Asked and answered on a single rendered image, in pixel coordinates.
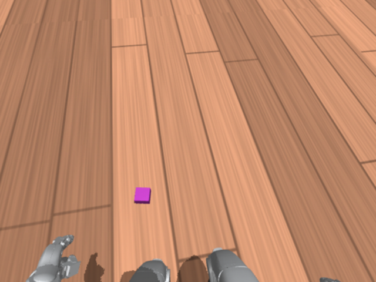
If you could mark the small box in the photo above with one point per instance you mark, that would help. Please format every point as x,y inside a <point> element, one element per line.
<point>142,195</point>

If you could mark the left robot arm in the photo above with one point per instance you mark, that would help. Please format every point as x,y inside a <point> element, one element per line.
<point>46,273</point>

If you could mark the left robot hand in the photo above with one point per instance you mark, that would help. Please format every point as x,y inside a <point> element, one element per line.
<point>69,266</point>

